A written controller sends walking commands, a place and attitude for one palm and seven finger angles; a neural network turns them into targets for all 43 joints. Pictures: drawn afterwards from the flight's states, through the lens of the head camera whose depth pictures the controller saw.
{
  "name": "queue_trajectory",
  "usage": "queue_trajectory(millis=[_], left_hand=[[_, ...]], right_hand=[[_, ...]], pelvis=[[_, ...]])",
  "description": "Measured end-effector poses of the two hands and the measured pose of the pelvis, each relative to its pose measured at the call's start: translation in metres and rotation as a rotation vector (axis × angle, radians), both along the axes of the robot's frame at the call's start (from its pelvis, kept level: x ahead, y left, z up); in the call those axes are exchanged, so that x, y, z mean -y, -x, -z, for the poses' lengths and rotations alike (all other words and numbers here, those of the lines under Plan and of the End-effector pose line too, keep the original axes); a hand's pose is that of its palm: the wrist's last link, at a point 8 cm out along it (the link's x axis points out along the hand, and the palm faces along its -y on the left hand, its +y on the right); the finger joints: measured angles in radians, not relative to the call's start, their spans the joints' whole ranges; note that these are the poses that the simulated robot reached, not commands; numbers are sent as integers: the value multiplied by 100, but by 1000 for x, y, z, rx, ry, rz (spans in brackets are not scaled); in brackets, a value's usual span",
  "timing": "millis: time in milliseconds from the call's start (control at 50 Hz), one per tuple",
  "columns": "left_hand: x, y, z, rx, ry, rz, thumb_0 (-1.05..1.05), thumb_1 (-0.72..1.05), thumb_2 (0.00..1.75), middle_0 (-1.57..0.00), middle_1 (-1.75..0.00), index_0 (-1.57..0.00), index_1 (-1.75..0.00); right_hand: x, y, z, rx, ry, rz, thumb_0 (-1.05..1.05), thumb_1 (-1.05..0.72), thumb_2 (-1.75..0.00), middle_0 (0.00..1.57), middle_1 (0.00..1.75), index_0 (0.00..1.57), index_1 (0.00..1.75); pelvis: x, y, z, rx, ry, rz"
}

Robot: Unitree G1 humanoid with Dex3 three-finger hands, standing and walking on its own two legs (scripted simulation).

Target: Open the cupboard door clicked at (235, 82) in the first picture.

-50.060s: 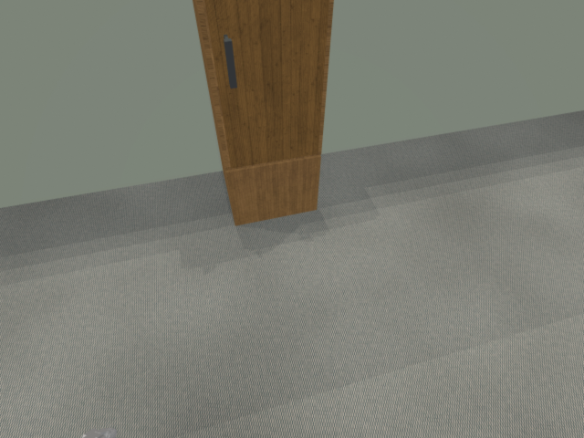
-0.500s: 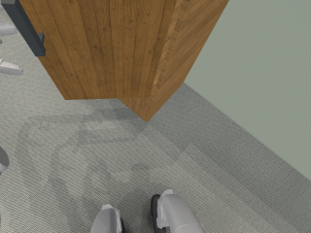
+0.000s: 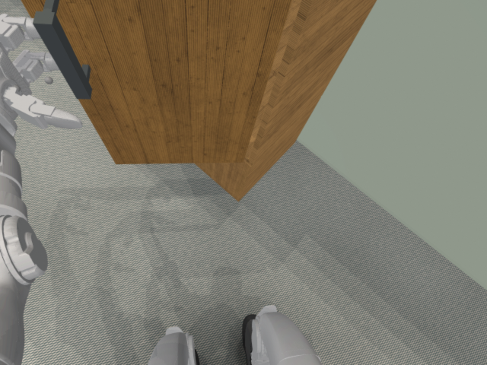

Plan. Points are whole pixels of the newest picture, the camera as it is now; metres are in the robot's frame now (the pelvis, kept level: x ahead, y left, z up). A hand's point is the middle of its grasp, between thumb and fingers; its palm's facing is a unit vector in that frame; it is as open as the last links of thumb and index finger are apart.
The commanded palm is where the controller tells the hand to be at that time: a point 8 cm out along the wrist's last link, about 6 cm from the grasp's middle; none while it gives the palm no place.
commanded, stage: slide the fingers in behind the handle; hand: left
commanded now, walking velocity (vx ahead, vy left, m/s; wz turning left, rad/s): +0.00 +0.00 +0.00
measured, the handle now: (69, 50) +0.58 +0.21 +0.08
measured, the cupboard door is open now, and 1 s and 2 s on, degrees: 46 46 49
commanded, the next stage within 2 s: close the thumb around the handle in 0.78 s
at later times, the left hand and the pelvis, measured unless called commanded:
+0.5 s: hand (72, 79) +0.53 +0.20 +0.07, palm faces -0.04 -1.00 +0.00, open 13.9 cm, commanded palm +0.51 +0.24 +0.08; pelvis +0.01 -0.01 +0.00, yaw +0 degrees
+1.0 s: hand (71, 82) +0.52 +0.20 +0.08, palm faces -0.04 -1.00 -0.02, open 13.6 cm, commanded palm +0.51 +0.24 +0.08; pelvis +0.00 -0.01 +0.00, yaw +0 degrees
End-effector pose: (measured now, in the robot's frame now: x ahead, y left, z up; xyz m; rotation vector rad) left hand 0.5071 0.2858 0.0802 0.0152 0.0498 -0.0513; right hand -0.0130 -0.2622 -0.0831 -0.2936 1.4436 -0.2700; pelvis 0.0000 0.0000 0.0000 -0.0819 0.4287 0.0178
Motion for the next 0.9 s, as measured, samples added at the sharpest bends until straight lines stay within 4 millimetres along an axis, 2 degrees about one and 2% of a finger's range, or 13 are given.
queue_trajectory(millis=[120,300,480,640,900], left_hand=[[9,-5,4,-13,2,-7,-2,-50,30,-30,-120,-30,-120],[11,-6,5,-9,-7,-17,-2,-50,30,-30,-120,-31,-122],[27,-6,4,-9,8,-4,-2,-50,30,-30,-120,-31,-121],[30,0,-2,11,-16,-13,-2,-50,30,-30,-120,-31,-121],[28,5,-1,-1,-16,-17,-1,-50,30,-30,-120,-30,-120]], right_hand=[[-1,0,2,1,-8,7,0,-91,-90,20,30,20,30],[-2,8,2,-29,-22,20,0,-91,-90,20,30,20,30],[1,7,0,-20,-23,24,0,-91,-90,20,30,20,30],[2,2,2,10,-34,26,0,-91,-90,20,30,20,30],[8,-3,6,37,-23,0,0,-91,-90,20,30,20,30]], pelvis=[[1,-1,0,-4,-2,3],[4,-3,0,-8,-5,3],[5,-6,-3,1,-8,5],[6,-6,-5,14,-14,10],[9,2,-1,17,-18,3]])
